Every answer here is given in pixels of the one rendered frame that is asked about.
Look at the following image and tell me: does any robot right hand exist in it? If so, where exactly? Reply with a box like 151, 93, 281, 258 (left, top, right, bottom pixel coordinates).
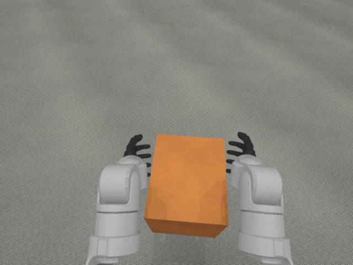
226, 132, 256, 173

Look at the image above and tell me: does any carton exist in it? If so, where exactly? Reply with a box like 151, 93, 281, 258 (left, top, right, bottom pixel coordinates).
144, 134, 228, 238

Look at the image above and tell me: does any left robot forearm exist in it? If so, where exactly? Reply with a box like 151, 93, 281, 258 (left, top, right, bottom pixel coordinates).
85, 155, 148, 265

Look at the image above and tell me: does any right robot forearm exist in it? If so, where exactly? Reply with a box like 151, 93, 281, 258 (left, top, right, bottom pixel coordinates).
229, 155, 293, 265

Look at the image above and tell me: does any robot left hand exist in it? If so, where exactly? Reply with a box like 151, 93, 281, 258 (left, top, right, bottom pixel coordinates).
124, 134, 151, 177

